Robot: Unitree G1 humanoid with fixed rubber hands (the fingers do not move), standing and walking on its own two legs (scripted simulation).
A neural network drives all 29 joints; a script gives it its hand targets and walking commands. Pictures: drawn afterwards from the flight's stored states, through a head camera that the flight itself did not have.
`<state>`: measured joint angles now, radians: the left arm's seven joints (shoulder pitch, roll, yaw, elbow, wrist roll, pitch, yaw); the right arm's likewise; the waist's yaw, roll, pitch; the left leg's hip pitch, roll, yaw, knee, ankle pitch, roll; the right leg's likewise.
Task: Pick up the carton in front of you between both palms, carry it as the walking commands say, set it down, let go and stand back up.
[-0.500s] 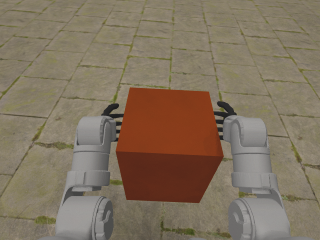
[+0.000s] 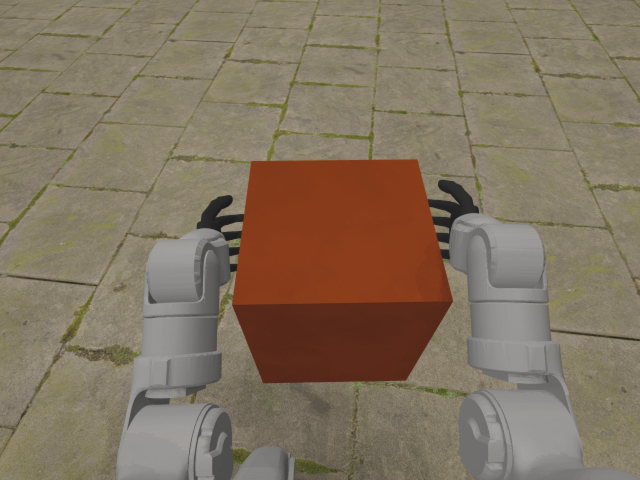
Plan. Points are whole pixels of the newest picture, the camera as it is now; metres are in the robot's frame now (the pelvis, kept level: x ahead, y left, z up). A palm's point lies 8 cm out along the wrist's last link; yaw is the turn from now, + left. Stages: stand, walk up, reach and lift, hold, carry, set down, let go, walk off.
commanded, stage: carry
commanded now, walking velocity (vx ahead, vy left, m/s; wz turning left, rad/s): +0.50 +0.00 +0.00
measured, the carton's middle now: (334, 279) +0.36 +0.01 +0.03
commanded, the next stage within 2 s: none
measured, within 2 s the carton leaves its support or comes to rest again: neither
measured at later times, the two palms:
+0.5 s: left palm (227, 115) +0.64 +0.19 +0.10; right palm (407, 117) +0.62 -0.11 +0.11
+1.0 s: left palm (255, 63) +0.82 +0.17 +0.10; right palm (406, 58) +0.82 -0.13 +0.11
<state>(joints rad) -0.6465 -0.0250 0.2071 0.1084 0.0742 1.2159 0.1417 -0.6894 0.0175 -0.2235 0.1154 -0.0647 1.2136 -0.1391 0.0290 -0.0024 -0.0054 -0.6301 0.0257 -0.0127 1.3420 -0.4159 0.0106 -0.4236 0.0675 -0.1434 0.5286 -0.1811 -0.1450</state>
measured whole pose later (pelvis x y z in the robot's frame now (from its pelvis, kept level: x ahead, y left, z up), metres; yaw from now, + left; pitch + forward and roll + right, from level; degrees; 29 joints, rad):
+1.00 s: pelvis +0.54 +0.02 +0.01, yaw -1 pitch +4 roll +0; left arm -0.20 -0.14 0.13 -0.27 0.13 1.20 0.10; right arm -0.22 0.14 -0.12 -0.31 -0.14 1.23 -0.11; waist 0.01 0.01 -0.09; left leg -0.28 0.06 0.13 0.43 -0.18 0.00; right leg -0.28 -0.05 -0.19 0.43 -0.23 -0.01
